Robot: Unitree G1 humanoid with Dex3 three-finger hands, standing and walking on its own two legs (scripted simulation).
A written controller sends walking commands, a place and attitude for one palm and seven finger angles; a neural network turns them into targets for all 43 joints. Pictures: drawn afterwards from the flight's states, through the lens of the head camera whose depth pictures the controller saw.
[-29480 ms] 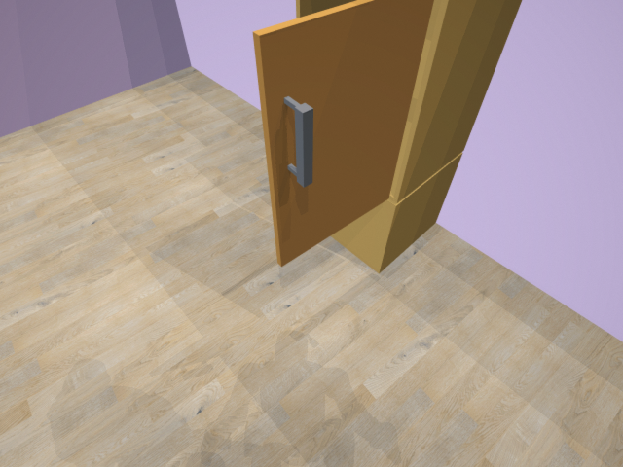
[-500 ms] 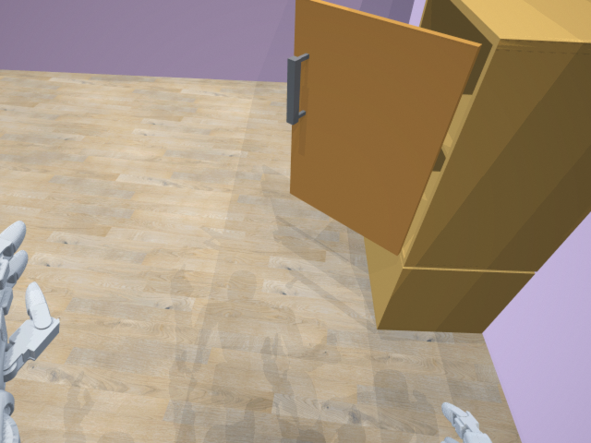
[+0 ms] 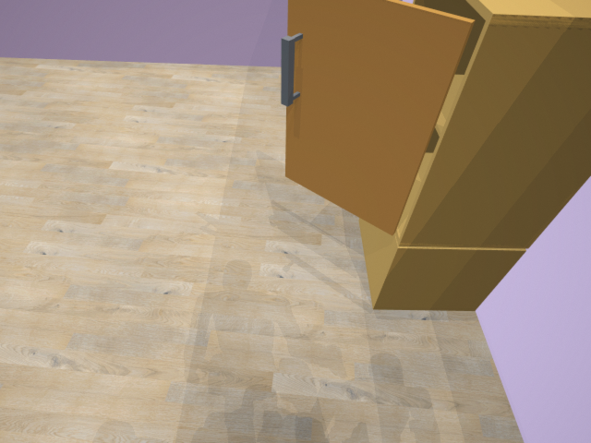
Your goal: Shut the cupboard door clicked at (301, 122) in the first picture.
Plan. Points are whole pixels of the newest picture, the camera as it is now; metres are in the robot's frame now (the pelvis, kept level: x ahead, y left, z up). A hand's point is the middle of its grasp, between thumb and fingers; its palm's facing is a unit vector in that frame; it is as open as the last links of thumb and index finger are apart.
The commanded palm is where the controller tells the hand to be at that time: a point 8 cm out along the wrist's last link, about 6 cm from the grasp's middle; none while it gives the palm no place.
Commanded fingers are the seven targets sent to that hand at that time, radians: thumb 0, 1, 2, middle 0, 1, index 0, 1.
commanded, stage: let the arm hang, fingers relaxed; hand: left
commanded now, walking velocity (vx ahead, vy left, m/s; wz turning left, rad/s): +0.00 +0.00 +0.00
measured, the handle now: (292, 70) +0.94 +0.05 +0.06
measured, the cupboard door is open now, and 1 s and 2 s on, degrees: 52 52 52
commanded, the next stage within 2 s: look to check the result in 0.80 s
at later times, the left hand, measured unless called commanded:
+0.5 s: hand out of the picture -0.04 +0.18 -0.16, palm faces +0.02 -0.97 -0.22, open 7.4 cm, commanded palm none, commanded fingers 0.00 0.90 0.90 -0.20 -0.30 -0.20 -0.30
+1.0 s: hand out of the picture -0.02 +0.16 -0.17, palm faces +0.01 -0.98 -0.17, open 7.4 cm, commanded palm none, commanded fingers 0.00 0.90 0.90 -0.20 -0.30 -0.20 -0.30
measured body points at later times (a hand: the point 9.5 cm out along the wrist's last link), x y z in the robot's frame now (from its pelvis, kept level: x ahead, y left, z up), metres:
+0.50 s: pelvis -0.01 +0.00 +0.01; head -0.02 -0.01 +0.46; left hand -0.04 +0.23 -0.15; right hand -0.02 -0.22 -0.16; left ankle +0.06 +0.09 -0.73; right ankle -0.02 -0.13 -0.73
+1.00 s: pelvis +0.01 -0.01 +0.01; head +0.02 +0.00 +0.46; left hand -0.02 +0.21 -0.15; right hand -0.02 -0.23 -0.15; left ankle +0.06 +0.09 -0.73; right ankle -0.02 -0.13 -0.73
